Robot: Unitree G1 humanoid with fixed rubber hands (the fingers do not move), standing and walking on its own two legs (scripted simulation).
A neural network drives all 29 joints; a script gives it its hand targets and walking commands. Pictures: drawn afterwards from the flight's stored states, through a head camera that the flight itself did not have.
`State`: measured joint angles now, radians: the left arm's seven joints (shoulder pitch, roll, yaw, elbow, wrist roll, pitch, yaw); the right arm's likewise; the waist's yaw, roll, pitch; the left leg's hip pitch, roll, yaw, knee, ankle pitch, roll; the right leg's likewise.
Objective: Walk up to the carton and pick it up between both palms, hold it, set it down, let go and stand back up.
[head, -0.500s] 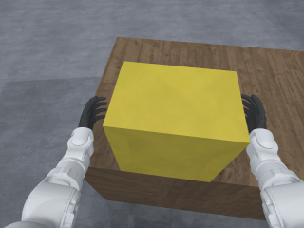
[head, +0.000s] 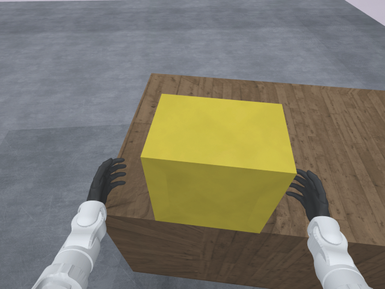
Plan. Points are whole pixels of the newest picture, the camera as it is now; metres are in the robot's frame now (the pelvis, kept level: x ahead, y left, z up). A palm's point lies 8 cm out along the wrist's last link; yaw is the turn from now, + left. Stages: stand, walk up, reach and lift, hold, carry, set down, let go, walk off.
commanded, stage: set down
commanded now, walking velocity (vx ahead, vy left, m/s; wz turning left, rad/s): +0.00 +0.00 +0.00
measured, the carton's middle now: (213, 167) +0.41 -0.03 +0.00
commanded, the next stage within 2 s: none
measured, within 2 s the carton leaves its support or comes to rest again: neither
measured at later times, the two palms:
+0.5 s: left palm (94, 230) +0.24 +0.22 +0.00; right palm (329, 249) +0.21 -0.25 +0.00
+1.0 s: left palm (86, 253) +0.20 +0.22 -0.02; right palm (327, 264) +0.19 -0.24 -0.01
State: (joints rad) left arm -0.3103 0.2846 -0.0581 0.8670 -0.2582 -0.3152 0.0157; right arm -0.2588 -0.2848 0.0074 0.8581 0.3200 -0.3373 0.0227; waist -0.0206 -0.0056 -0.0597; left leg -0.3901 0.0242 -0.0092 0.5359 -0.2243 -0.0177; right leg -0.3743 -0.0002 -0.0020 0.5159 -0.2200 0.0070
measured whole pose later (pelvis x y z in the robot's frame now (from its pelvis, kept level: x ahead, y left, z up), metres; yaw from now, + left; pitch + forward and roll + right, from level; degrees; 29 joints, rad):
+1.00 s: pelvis +0.04 +0.00 +0.01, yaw -2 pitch -5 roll -1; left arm 0.37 0.24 -0.05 0.38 -0.14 -0.29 0.04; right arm 0.34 -0.22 -0.04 0.47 0.20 -0.36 0.05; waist 0.00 -0.01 0.01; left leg -0.06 0.03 0.02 0.40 -0.26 -0.01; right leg -0.05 0.01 0.03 0.37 -0.23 0.01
